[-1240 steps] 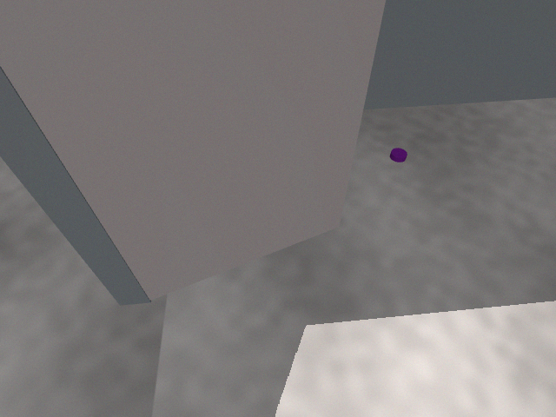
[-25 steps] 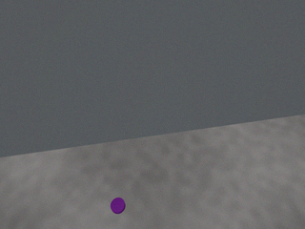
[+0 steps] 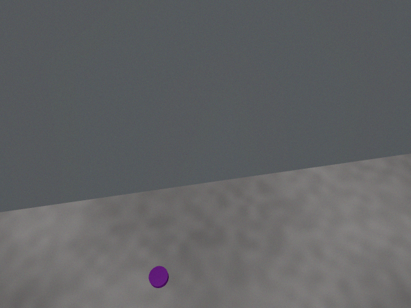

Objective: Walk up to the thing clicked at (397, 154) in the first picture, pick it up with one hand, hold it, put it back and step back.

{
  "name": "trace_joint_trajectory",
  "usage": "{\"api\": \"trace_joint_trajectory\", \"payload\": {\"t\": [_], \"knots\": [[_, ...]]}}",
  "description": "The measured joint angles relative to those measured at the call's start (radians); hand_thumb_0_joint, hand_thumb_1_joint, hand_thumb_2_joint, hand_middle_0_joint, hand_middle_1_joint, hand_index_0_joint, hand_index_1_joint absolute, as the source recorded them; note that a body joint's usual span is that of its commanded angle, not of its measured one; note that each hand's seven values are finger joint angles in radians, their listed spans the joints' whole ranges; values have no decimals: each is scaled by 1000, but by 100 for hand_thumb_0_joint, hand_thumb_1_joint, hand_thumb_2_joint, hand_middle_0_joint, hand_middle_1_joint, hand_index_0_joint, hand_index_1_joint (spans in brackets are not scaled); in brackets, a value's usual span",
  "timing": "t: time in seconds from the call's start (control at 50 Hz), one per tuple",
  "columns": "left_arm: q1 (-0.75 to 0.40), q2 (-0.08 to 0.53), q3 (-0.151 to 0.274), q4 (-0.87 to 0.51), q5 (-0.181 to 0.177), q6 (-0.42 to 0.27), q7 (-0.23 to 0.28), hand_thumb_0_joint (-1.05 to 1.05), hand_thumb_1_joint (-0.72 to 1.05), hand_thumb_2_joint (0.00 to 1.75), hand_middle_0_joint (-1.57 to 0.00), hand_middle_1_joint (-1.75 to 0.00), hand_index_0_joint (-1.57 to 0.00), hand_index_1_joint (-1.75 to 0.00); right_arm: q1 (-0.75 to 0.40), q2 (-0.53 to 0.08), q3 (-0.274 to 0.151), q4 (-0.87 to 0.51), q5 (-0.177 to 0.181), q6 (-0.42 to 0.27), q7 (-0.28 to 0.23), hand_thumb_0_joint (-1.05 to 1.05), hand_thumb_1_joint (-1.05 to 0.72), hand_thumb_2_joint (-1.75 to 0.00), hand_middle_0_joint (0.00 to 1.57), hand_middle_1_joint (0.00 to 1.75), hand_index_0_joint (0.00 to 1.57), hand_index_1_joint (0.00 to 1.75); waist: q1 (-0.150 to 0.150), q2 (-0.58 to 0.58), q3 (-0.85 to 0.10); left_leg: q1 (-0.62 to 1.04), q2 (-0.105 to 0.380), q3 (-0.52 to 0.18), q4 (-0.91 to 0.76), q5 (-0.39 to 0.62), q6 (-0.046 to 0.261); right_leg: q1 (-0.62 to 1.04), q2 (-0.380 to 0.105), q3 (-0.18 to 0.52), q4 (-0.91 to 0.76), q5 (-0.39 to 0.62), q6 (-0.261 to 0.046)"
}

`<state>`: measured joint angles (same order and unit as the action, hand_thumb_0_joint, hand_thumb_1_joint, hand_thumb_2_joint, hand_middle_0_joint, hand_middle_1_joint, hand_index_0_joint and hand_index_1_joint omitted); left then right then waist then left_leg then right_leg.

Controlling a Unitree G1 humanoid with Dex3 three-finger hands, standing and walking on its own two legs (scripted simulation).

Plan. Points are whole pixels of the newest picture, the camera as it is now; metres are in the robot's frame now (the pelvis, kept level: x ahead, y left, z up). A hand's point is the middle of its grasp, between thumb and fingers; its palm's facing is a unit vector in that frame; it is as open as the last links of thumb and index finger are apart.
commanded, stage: rise first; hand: left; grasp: from above
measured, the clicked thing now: (158, 276) +0.39 +0.24 -0.77
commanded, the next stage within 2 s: none
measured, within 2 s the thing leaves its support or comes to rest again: neither
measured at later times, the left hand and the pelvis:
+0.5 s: hand out of the picture +0.12 +0.26 -0.21, palm faces -0.11 -0.91 -0.41, open 13.2 cm; pelvis -0.02 +0.01 -0.06, yaw +0 degrees
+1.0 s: hand out of the picture +0.16 +0.28 -0.36, palm faces -0.40 -0.65 -0.64, open 14.0 cm; pelvis -0.05 +0.00 -0.21, yaw +1 degrees
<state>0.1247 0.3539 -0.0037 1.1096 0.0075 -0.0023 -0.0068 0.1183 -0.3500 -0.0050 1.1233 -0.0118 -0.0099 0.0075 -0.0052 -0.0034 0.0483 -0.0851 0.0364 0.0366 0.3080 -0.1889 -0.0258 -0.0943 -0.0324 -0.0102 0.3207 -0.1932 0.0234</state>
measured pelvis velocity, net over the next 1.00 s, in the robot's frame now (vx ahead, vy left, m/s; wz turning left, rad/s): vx -0.05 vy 0.00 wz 0.01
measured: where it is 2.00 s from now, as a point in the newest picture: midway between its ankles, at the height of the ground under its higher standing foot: outside the picture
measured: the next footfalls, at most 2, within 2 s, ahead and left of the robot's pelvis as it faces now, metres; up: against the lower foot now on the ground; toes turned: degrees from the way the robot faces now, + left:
none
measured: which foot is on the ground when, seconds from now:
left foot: down 0.00-1.00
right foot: down 0.00-1.00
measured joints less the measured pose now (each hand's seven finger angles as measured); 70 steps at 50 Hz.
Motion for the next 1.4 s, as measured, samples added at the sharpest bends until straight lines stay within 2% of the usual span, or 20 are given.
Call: {"api": "trace_joint_trajectory", "payload": {"t": [0.02, 0.06, 0.12, 0.18, 0.26, 0.36, 0.5, 0.62, 0.7, 0.78, 0.84, 0.92, 1.04, 1.14, 1.24, 1.4], "knots": [[0, 0, 0, 0, 0, 0, 0, 1, 90, 90, -20, -30, -21, -30, 0, 0, 0, 0, 0, 0, 0, 1, -91, -90, 20, 30, 21, 30, 0, 1, 0, 0, 0, 0, 0, 0, 0, 0, 0, 0, 0, 0, 0], [-1, -9, 16, -48, -19, -6, 11, 1, 88, 90, -21, -32, -21, -31, 33, 4, 6, -83, 31, -8, -17, 1, -91, -90, 20, 30, 21, 30, -5, 2, -8, -56, -2, -9, 45, -14, 3, -50, -3, -8, 40, -15, 0], [-92, -25, 60, -36, -14, -21, 14, 1, 80, 91, -21, -38, -20, -39, 56, 27, 6, -187, 51, -30, -33, 1, -91, -90, 20, 30, 21, 30, -7, 2, 6, -153, -2, -21, 130, -39, 3, -139, -5, -16, 119, -41, -3], [-167, -17, 110, -33, 30, -21, -11, 1, 66, 92, -19, -50, -18, -51, 62, 65, -7, -253, 43, -39, -35, 1, -91, -90, 20, 30, 21, 30, -15, -9, -5, -260, 3, -23, 215, -66, 0, -247, -2, -14, 204, -67, -6], [-174, -4, 152, -91, 104, -9, -35, 1, 42, 93, -16, -71, -16, -70, 93, 105, -25, -318, 30, -41, -27, 1, -90, -90, 20, 30, 21, 30, -25, -20, -42, -363, 8, -19, 318, -112, -1, -353, 2, -5, 306, -109, -8], [-142, -13, 144, -148, 166, 59, -23, 0, 6, 96, -12, -90, -13, -89, 128, 111, -33, -381, 31, -36, -18, 1, -89, -89, 20, 30, 21, 30, -30, -5, -84, -450, 9, -21, 422, -163, 3, -434, 0, -4, 398, -154, -3], [-52, -35, 160, -287, 209, 89, -4, 0, -34, 99, -9, -104, -9, -104, 122, 102, -49, -459, 24, -78, -9, 1, -88, -89, 20, 30, 21, 30, -25, -4, -119, -633, 10, -28, 621, -249, 8, -612, -1, -1, 588, -235, 3], [26, -37, 158, -440, 268, 91, 6, 0, -48, 101, -8, -108, -8, -108, 84, 104, -52, -499, 15, -106, -18, 1, -88, -89, 20, 30, 21, 30, -18, -11, -135, -775, 12, -40, 775, -310, 8, -748, -2, -5, 735, -295, 5], [71, -37, 153, -537, 283, 116, 11, 0, -52, 102, -8, -108, -7, -108, 62, 112, -47, -524, 12, -121, -19, 1, -88, -89, 20, 30, 21, 30, -16, -10, -146, -848, 12, -48, 844, -336, 8, -817, -2, -9, 801, -321, 4], [70, -24, 138, -562, 317, 124, 12, 0, -54, 103, -9, -107, -7, -108, 46, 113, -36, -543, 10, -143, -20, 1, -88, -89, 20, 30, 21, 30, -17, -2, -169, -936, 9, -60, 916, -358, 8, -900, -5, -16, 870, -345, 4], [20, -2, 135, -511, 367, 97, 14, 0, -56, 103, -9, -106, -7, -108, 29, 107, -31, -552, 5, -165, -15, 1, -89, -89, 20, 30, 21, 30, -20, 0, -195, -1042, 7, -65, 1002, -384, 8, -1005, -8, -16, 959, -375, 3], [-58, 34, 137, -466, 459, 28, 29, 0, -55, 101, -10, -105, -8, -107, 1, 92, -36, -551, 2, -186, 0, 1, -89, -89, 20, 30, 21, 30, -24, -5, -225, -1213, 2, -68, 1151, -429, 6, -1178, -12, -9, 1116, -425, 5], [-181, 67, 126, -435, 599, -78, 86, 0, -53, 99, -10, -106, -10, -106, -42, 69, -55, -518, 5, -180, 21, 1, -88, -89, 20, 30, 21, 30, -28, -3, -248, -1467, 0, -77, 1380, -487, 3, -1433, -12, -1, 1347, -485, 5], [-303, 87, 122, -406, 703, -98, 148, 0, -53, 100, -9, -107, -9, -107, -68, 63, -68, -480, 5, -160, 32, 1, -89, -89, 20, 30, 21, 30, -28, 6, -225, -1640, -1, -86, 1528, -499, 1, -1606, -9, 3, 1495, -497, 3], [-459, 119, 113, -299, 792, -111, 183, 0, -54, 101, -8, -107, -8, -107, -63, 67, -66, -437, -6, -141, 42, 1, -89, -90, 20, 30, 21, 30, -28, 13, -205, -1785, -1, -99, 1644, -487, -1, -1749, -3, 1, 1607, -484, 1], [-643, 194, 107, -122, 912, -166, 205, 0, -55, 103, -9, -106, -8, -106, -12, 85, -53, -396, -27, -110, 50, 1, -91, -90, 20, 30, 21, 30, -63, 17, -180, -1938, -4, -125, 1789, -467, -3, -1894, 5, -8, 1740, -458, 1]]}}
